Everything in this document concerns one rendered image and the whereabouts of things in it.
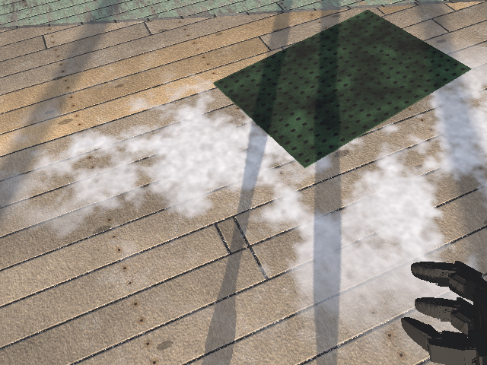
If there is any right robot hand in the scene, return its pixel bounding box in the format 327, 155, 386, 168
401, 261, 487, 365

